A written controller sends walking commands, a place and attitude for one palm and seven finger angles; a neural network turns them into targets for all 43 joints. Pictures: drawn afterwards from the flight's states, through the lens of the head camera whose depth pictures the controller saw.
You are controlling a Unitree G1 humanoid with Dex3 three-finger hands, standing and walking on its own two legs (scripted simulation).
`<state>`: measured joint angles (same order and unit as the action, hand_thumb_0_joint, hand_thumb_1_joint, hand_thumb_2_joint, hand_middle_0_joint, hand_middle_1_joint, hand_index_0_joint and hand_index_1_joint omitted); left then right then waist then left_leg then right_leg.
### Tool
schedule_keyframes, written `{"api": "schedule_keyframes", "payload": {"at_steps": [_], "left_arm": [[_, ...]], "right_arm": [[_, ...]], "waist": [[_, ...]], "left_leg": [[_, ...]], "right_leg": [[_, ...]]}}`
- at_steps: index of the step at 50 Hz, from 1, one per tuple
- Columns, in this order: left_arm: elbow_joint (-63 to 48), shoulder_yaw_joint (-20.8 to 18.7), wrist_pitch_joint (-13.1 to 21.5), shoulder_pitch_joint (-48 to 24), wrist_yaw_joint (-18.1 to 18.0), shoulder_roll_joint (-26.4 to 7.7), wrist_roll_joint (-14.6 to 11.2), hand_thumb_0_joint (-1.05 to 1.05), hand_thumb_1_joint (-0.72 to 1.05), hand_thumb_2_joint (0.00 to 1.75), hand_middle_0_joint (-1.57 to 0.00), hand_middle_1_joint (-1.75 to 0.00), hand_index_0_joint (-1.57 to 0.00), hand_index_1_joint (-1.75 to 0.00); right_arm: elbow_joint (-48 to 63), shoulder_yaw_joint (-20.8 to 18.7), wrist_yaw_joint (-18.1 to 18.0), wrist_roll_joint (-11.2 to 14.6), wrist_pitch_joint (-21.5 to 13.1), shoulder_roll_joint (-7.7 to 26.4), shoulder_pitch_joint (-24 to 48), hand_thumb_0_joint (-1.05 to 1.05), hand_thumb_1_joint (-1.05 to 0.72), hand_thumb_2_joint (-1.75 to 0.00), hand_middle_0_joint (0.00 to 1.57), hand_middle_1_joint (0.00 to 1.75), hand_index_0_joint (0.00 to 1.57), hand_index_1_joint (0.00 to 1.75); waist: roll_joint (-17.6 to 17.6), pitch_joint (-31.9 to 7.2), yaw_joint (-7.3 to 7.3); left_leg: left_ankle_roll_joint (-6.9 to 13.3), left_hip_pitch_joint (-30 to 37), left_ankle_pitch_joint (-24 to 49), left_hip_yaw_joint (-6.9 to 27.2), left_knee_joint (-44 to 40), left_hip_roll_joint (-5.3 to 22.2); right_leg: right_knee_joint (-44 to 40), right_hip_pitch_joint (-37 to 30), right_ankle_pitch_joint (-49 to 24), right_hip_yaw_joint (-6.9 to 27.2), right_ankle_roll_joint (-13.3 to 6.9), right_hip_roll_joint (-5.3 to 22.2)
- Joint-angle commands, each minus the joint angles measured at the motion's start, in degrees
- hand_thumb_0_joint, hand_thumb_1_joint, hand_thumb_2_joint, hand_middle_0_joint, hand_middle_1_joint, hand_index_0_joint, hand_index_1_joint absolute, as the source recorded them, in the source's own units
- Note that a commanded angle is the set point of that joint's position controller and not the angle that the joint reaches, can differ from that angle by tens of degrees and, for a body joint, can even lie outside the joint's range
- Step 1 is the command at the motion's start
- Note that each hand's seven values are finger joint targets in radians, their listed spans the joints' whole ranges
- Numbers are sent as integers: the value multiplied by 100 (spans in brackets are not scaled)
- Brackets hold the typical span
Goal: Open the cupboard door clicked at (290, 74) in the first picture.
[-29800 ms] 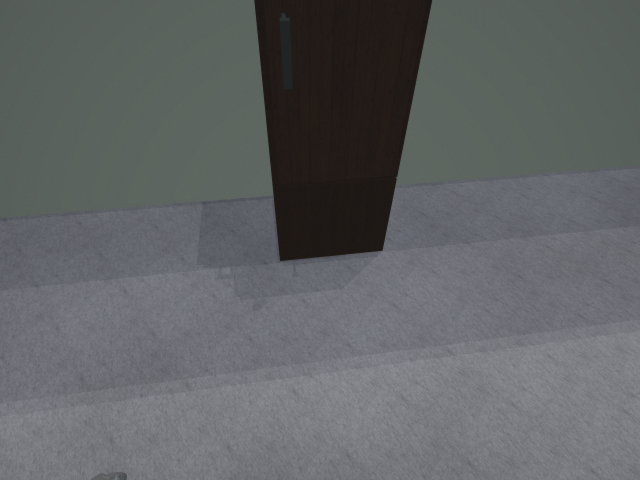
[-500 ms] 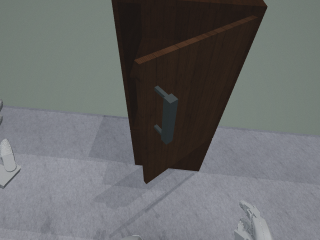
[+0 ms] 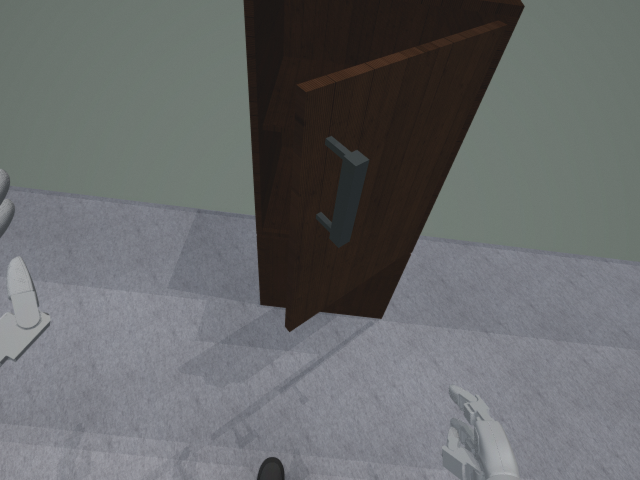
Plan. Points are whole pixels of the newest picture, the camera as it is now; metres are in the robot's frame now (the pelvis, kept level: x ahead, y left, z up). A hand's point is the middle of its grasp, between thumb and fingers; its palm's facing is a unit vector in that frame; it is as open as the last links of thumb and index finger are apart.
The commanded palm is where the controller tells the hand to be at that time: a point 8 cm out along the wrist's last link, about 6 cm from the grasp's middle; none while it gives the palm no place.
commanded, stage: stop stepping back and stand still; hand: left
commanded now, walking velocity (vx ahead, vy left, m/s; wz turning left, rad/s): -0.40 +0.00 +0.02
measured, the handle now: (336, 194) +0.47 +0.02 +0.09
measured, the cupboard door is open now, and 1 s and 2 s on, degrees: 43 43 43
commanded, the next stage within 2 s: let the arm hang, fingers relaxed in 1.42 s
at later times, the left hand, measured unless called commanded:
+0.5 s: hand out of the picture +0.11 +0.26 +0.16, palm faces +0.37 -0.83 -0.42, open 7.5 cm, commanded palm +0.05 +0.30 +0.18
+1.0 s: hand out of the picture +0.09 +0.27 +0.17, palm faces +0.39 -0.76 -0.52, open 7.5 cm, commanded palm +0.04 +0.31 +0.18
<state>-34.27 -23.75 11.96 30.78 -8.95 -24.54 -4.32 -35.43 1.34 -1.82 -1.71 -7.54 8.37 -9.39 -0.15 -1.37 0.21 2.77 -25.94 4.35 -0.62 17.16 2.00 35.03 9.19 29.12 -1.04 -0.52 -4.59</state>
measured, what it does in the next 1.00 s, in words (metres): walks backwards: right foot, then left foot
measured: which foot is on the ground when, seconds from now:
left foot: down 0.00-0.10, up 0.12-0.24, down 0.26-0.54, up 0.56-0.70, down 0.72-1.00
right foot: up 0.00-0.04, down 0.06-0.74, up 0.76-0.98, down 1.00-1.00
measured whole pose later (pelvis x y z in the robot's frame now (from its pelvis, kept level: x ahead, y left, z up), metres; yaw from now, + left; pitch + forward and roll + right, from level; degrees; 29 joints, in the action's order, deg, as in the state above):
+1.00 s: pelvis -0.11 +0.01 +0.00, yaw -1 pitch +0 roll +0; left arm -30.2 -25.0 12.8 34.7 -9.0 -25.8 -1.6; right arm -36.5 2.4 -3.1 -1.3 -9.0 7.9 -14.8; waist -0.8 0.3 -0.8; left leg 0.8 -17.0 -10.6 -1.7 27.8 0.0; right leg 28.6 12.9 18.9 -3.6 -0.3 -1.5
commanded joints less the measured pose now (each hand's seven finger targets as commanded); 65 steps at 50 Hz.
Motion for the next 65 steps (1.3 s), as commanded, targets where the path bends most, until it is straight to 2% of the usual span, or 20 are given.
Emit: {"api": "schedule_keyframes", "payload": {"at_steps": [1,5,8,15,18,21,25,28,31,34,36,38,41,43,48,51,53,57,61,65], "left_arm": [[-1094,-873,423,146,89,-1194,-158,0,90,90,-20,-30,-20,-30],[-971,-1087,457,41,71,-1435,-211,0,90,90,-20,-30,-20,-30],[-487,-980,65,512,59,-1138,-57,0,90,90,-20,-30,-20,-30],[-149,-713,172,-531,-63,-1180,131,0,90,90,-20,-30,-20,-30],[-629,-552,295,-573,-23,-986,128,0,90,90,-20,-30,-20,-30],[-760,-777,318,-190,-63,-1041,161,0,90,90,-20,-30,-20,-30],[-583,-955,229,630,-36,-1117,98,0,90,90,-20,-30,-20,-30],[-516,-755,156,141,-53,-942,74,0,90,90,-20,-30,-20,-30],[-70,-443,210,-1145,-110,-840,227,0,90,90,-20,-30,-20,-30],[151,-172,170,-1609,-157,-718,300,0,90,90,-20,-30,-20,-30],[-525,-257,269,-1658,-171,-750,283,0,90,90,-20,-30,-20,-30],[-701,-659,370,-1338,-159,-1118,286,0,90,90,-20,-30,-20,-30],[-1165,-749,390,-419,-138,-1048,273,0,90,90,-20,-30,-20,-30],[-1061,-684,344,79,-139,-828,279,0,90,90,-20,-30,-20,-30],[-139,-742,236,156,-131,-819,260,0,90,90,-20,-30,-20,-30],[81,-724,223,-188,-44,-929,171,0,90,90,-20,-30,-20,-30],[131,-581,146,-195,-34,-795,140,0,90,90,-20,-30,-20,-30],[-269,-627,315,-504,-95,-907,206,0,90,90,-20,-30,-20,-30],[-702,-804,364,-92,-120,-1048,197,0,90,90,-20,-30,-20,-30],[-511,-922,383,259,-76,-1050,184,0,90,90,-20,-30,-20,-30]], "right_arm": [[676,-375,-38,20,12,990,199,0,-90,-90,20,30,20,30],[769,-399,-90,224,124,981,450,0,-90,-90,20,30,20,30],[913,-209,-174,251,219,883,486,0,-90,-90,20,30,20,30],[757,-313,-329,231,-84,1199,227,0,-90,-90,20,30,20,30],[802,-278,-309,179,-229,1148,297,0,-90,-90,20,30,20,30],[844,-310,-333,112,-302,1057,272,0,-90,-90,20,30,20,30],[822,-391,-270,94,-232,980,147,0,-90,-90,20,30,20,30],[617,-498,-275,71,-25,1065,33,0,-90,-90,20,30,20,30],[532,-361,-305,80,-132,1024,71,0,-90,-90,20,30,20,30],[501,-376,-465,128,-208,1093,115,0,-90,-90,20,30,20,30],[695,-400,-474,130,-290,1286,92,0,-90,-90,20,30,20,30],[608,-323,-373,71,-445,953,120,0,-90,-90,20,30,20,30],[543,-333,-210,55,-556,860,231,0,-90,-90,20,30,20,30],[517,-327,-142,72,-550,912,153,0,-90,-90,20,30,20,30],[598,-326,-233,92,-321,973,37,0,-90,-90,20,30,20,30],[642,-340,-228,118,-243,939,50,0,-90,-90,20,30,20,30],[594,-413,-193,190,-203,972,27,0,-90,-90,20,30,20,30],[646,-306,-260,213,-295,912,176,0,-90,-90,20,30,20,30],[802,-391,-286,204,-257,1037,238,0,-90,-90,20,30,20,30],[862,-410,-232,230,-150,1013,199,0,-90,-90,20,30,20,30]], "waist": [[1137,-1272,29],[-1172,-975,116],[-466,-499,-34],[342,-239,-62],[1047,41,-42],[1475,60,30],[567,-540,13],[-946,84,-64],[-509,576,-210],[-159,604,-205],[1628,483,-190],[1456,183,-189],[946,-57,-25],[1262,-83,-27],[786,-59,-81],[-460,-155,-154],[-1029,-78,-97],[-409,-362,-65],[648,-526,47],[647,-669,23]], "left_leg": [[-330,2157,-115,609,-155,726],[-429,1892,-2013,-26,2605,-362],[-212,242,-2035,225,2842,-160],[115,1863,261,682,1148,220],[123,849,-2628,1723,-371,604],[-146,-135,-4383,1678,-1319,544],[-441,598,-3252,485,250,-94],[-365,0,-2200,155,3749,-293],[-190,145,-2696,304,3141,200],[-89,1513,-2645,-195,1457,-95],[427,1954,-3323,2122,33,1070],[768,1229,-4560,3515,-1081,1627],[726,971,-3430,2262,-731,1323],[514,765,-2926,1424,-647,1048],[86,157,-3034,627,-41,643],[-243,473,-2387,206,1568,-24],[-250,404,-2385,221,2515,-94],[-186,590,-2034,150,1449,-49],[-57,1897,1147,490,884,347],[-171,1656,1544,446,1056,306]], "right_leg": [[-2057,-18,-1120,-69,-120,81],[-2289,1383,-2348,873,-278,1640],[-1269,241,-4738,806,-326,1708],[-1157,627,-2992,339,244,783],[-933,160,-629,91,97,268],[-670,-618,-245,-173,-61,24],[-1692,-341,148,16,-345,387],[-2662,1082,1344,2371,-1282,2126],[-2292,1468,1065,1690,-930,2034],[-1427,1759,911,737,-566,1302],[467,2206,120,-15,-35,393],[2168,1895,221,268,44,332],[1684,1328,-486,332,63,598],[929,774,-596,-33,98,431],[-1147,-636,-1047,-303,47,296],[-2096,85,-1029,1678,-485,1472],[-2188,201,-1385,1988,-671,1828],[-1126,-794,-4396,1019,-488,1614],[-852,-301,-3795,333,65,770],[-905,-648,-4168,273,34,727]]}}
